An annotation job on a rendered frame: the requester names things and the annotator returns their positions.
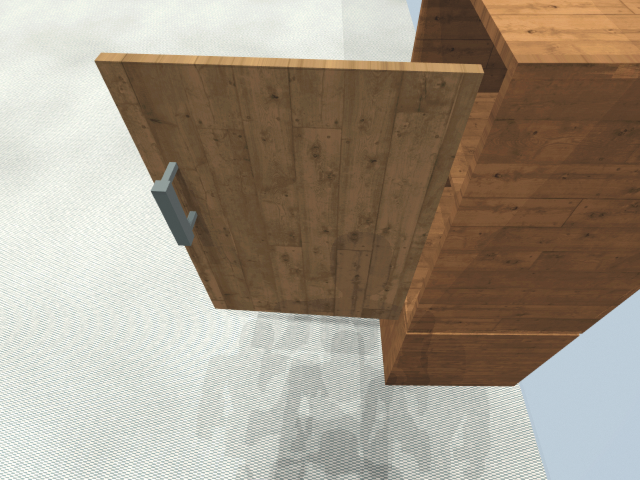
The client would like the cupboard door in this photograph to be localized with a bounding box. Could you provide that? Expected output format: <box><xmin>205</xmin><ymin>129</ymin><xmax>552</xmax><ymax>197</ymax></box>
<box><xmin>94</xmin><ymin>53</ymin><xmax>484</xmax><ymax>320</ymax></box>

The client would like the handle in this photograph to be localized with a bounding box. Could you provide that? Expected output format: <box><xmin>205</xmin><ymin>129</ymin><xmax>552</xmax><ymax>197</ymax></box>
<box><xmin>151</xmin><ymin>162</ymin><xmax>198</xmax><ymax>246</ymax></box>

